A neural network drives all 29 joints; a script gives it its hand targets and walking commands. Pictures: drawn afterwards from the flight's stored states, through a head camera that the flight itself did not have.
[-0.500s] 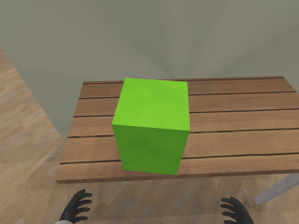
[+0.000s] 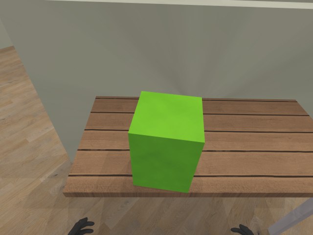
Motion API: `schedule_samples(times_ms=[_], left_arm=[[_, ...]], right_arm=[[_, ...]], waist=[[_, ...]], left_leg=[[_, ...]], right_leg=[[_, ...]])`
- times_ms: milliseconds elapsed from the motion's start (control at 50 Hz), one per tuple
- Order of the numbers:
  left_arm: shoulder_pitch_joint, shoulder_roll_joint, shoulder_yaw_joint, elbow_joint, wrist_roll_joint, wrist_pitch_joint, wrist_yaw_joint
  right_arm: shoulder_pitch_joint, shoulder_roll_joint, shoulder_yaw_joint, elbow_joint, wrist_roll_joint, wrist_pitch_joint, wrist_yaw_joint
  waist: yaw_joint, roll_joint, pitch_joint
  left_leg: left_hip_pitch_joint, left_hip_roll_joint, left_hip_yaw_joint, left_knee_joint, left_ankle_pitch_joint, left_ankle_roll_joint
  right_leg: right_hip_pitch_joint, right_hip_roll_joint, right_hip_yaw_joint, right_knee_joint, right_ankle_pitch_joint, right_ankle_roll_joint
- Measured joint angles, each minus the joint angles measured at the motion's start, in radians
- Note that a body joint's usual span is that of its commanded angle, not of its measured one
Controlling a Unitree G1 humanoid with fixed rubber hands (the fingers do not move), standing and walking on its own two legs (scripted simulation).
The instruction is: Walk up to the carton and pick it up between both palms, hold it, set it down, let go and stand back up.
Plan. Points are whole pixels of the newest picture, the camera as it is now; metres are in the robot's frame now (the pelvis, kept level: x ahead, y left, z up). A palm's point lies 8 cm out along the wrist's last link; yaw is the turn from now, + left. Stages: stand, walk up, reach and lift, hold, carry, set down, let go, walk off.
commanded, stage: stand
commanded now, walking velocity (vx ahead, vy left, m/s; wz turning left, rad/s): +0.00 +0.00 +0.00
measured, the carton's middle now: (165, 143) +0.42 -0.01 +0.00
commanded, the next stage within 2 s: none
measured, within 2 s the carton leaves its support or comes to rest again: neither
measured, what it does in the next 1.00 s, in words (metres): shifts its weight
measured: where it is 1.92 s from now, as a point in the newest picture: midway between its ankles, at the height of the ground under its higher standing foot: outside the picture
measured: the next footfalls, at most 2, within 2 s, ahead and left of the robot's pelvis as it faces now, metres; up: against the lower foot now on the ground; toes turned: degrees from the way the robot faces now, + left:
none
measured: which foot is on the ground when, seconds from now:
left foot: down 0.00-1.00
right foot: down 0.00-1.00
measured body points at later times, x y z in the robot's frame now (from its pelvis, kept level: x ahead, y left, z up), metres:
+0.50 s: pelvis +0.03 +0.04 -0.01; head +0.03 +0.03 +0.44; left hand +0.12 +0.28 -0.13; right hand +0.08 -0.21 -0.14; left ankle -0.01 +0.11 -0.74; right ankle +0.00 -0.10 -0.74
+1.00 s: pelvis +0.04 +0.05 -0.01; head +0.04 +0.04 +0.44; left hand +0.09 +0.28 -0.15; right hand +0.05 -0.20 -0.16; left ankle -0.01 +0.11 -0.74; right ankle +0.00 -0.10 -0.74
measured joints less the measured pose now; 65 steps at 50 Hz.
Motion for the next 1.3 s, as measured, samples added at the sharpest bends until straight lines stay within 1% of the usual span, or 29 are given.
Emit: schedule_samples(times_ms=[60,160,340,680,840,1160,1300], left_arm=[[0.026,-0.001,0.023,0.062,0.01,-0.072,-0.002],[0.053,-0.01,0.041,0.12,0.007,-0.108,0.008],[0.073,-0.039,0.045,0.176,0.001,-0.094,0.018],[0.092,-0.056,0.046,0.28,-0.01,-0.082,0.045],[0.095,-0.068,0.048,0.335,-0.012,-0.063,0.05],[0.06,-0.098,0.052,0.432,-0.012,-0.056,0.057],[0.065,-0.118,0.049,0.484,-0.016,-0.068,0.054]], right_arm=[[0.039,-0.015,0.011,0.003,-0.001,0.074,-0.006],[0.098,-0.028,0.019,0.028,0.003,0.097,-0.002],[0.138,-0.041,0.025,0.032,0.007,0.105,-0.021],[0.129,-0.049,0.025,0.065,0.019,0.115,-0.049],[0.14,-0.046,0.031,0.108,0.021,0.12,-0.053],[0.15,-0.024,0.046,0.199,0.02,0.117,-0.066],[0.157,-0.013,0.047,0.239,0.021,0.111,-0.061]], waist=[[-0.002,0.023,-0.01],[0.003,0.037,-0.019],[-0.006,0.035,-0.033],[-0.001,0.041,-0.01],[-0.007,0.046,0.014],[-0.018,0.037,0.049],[-0.023,0.04,0.068]], left_leg=[[-0.032,0.002,0.003,0.036,-0.023,0.007],[-0.046,-0.007,0.015,0.058,-0.045,0.019],[-0.042,-0.032,0.039,0.065,-0.071,0.044],[0.021,-0.056,0.076,0.061,-0.109,0.068],[0.049,-0.06,0.087,0.047,-0.109,0.072],[0.114,-0.063,0.094,-0.016,-0.074,0.067],[0.127,-0.061,0.095,-0.044,-0.053,0.069]], right_leg=[[-0.027,0.001,0.003,0.022,-0.012,0.005],[-0.048,-0.007,0.015,0.052,-0.035,0.018],[-0.065,-0.031,0.039,0.095,-0.074,0.041],[-0.032,-0.056,0.073,0.134,-0.124,0.066],[-0.012,-0.061,0.08,0.132,-0.128,0.071],[0.042,-0.065,0.08,0.087,-0.1,0.069],[0.059,-0.064,0.08,0.048,-0.072,0.071]])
